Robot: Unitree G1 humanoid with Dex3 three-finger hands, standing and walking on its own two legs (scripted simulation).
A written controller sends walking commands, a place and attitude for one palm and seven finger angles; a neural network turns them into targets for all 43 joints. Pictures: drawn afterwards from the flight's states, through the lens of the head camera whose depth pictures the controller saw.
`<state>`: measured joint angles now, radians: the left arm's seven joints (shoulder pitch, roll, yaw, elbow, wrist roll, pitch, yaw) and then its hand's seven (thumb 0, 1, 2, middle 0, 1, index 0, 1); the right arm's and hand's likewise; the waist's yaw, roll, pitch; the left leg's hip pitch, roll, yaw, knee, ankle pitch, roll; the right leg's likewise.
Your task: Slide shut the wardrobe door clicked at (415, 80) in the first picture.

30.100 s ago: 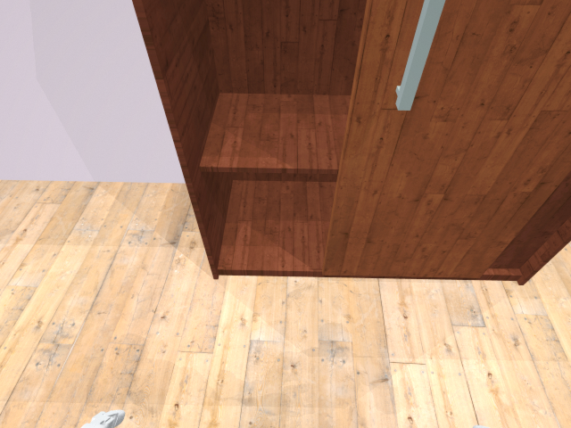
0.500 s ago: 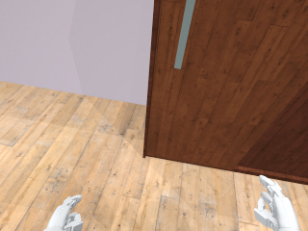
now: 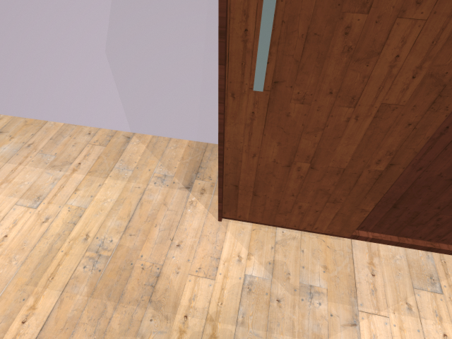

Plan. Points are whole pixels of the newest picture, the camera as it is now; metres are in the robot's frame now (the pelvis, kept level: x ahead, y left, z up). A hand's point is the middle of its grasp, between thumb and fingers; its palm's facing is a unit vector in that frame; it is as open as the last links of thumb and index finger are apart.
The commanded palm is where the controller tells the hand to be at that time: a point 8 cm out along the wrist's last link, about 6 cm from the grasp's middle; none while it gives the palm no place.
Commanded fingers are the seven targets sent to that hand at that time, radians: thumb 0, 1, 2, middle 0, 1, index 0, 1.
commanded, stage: let the arm hang, fingers relaxed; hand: right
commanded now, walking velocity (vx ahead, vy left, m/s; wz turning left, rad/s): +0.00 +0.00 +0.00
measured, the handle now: (267, 22) +0.72 -0.04 +0.22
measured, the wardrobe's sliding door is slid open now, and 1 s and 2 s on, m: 0.00 0.00 0.00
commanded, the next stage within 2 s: look to check the result in 0.46 s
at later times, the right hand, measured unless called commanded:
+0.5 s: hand out of the picture +0.03 -0.16 -0.18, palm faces +0.00 +0.98 -0.18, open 7.3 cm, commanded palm none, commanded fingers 0.00 -0.90 -0.90 0.20 0.30 0.20 0.30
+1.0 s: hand out of the picture +0.05 -0.16 -0.17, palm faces +0.00 +0.98 -0.20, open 7.4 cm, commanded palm none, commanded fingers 0.00 -0.90 -0.90 0.20 0.30 0.20 0.30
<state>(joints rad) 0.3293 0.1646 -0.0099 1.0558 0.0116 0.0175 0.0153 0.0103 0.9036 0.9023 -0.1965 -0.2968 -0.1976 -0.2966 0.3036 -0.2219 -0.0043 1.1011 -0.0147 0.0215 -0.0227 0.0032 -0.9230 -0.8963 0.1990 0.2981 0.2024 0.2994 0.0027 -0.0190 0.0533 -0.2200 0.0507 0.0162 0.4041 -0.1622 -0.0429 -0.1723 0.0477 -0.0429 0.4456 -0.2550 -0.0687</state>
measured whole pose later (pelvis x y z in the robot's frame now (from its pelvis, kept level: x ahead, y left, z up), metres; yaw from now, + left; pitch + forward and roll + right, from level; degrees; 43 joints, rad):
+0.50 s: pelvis +0.02 +0.01 +0.00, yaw +1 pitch -1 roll +0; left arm 0.29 0.15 0.00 1.12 0.01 -0.01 0.03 0.01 0.91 0.90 -0.20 -0.30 -0.20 -0.30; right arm 0.23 -0.15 0.00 1.15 -0.01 0.00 -0.03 0.01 -0.92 -0.90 0.20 0.30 0.20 0.30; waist 0.01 0.00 0.06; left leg -0.19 0.04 0.01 0.39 -0.18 -0.04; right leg -0.12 0.04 -0.05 0.40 -0.26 -0.06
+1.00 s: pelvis +0.03 +0.01 +0.00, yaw +0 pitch -1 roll +0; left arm 0.24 0.16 0.00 1.13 0.01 -0.01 0.03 0.01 0.90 0.90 -0.20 -0.30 -0.20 -0.30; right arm 0.21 -0.17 -0.01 1.15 -0.01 -0.01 -0.03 0.00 -0.91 -0.90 0.20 0.30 0.20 0.30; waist 0.01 0.00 0.06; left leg -0.16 0.03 0.02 0.38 -0.20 -0.03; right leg -0.09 0.03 -0.04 0.38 -0.27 -0.04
